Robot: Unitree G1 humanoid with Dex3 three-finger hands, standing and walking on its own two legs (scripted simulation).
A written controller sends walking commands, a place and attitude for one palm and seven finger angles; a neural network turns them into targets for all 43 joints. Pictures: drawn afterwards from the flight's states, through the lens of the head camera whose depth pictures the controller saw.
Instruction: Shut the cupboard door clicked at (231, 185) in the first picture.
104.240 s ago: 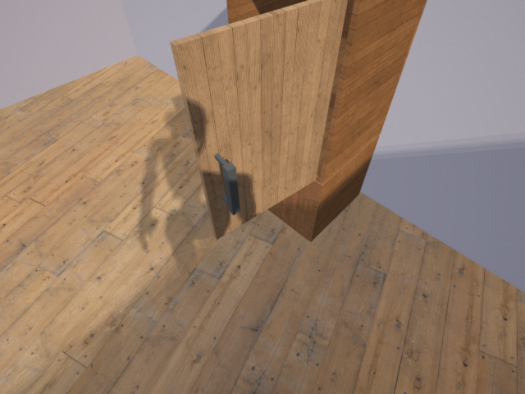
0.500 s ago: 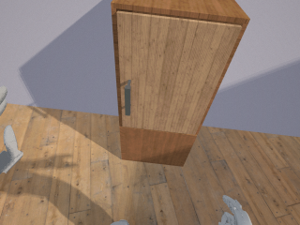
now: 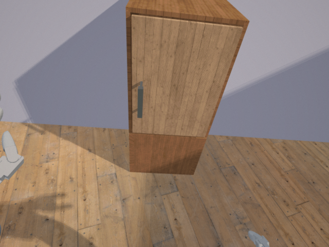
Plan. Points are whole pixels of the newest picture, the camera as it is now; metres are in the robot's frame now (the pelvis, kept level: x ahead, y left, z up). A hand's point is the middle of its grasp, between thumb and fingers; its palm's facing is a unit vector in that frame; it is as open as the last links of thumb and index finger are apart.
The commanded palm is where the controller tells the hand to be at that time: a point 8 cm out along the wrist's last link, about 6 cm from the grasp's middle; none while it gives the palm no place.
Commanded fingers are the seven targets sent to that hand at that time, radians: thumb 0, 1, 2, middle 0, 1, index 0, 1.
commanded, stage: stop stepping back and stand still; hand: left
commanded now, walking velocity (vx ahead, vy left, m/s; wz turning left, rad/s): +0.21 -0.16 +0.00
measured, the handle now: (140, 99) +0.75 +0.13 -0.08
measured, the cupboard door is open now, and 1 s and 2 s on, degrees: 0 0 0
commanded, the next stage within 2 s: let the arm hang, fingers relaxed in 0.54 s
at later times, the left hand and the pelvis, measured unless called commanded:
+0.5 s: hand out of the picture +0.16 +0.30 +0.18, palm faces +0.40 -0.82 -0.41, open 7.5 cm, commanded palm +0.09 +0.34 +0.20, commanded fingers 0.00 0.90 0.90 -0.20 -0.30 -0.20 -0.30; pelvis -0.06 +0.05 +0.01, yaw -2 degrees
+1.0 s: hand out of the picture +0.02 +0.22 -0.15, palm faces +0.11 -0.98 -0.15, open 6.8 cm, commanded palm none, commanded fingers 0.00 0.90 0.90 -0.20 -0.30 -0.20 -0.30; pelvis -0.04 +0.05 +0.02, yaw +3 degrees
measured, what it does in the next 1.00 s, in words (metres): steps on the spot: left foot, then right foot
